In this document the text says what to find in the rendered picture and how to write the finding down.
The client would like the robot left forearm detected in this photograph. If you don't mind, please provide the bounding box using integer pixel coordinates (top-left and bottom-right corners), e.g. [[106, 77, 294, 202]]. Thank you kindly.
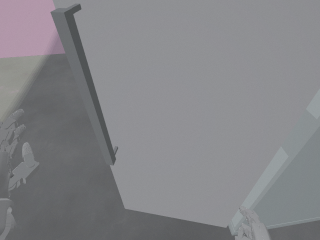
[[0, 198, 17, 240]]

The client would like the left robot hand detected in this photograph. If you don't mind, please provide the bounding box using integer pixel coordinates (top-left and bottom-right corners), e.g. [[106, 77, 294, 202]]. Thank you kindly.
[[0, 109, 40, 199]]

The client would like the handle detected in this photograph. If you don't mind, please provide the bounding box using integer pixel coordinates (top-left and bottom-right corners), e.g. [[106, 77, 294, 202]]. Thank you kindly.
[[50, 3, 118, 166]]

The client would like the right robot hand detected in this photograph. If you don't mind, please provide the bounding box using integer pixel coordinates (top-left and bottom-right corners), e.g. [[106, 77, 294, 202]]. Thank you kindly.
[[234, 206, 272, 240]]

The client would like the fridge door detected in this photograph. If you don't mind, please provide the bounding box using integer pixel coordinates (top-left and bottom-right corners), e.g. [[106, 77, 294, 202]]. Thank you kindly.
[[52, 0, 320, 228]]

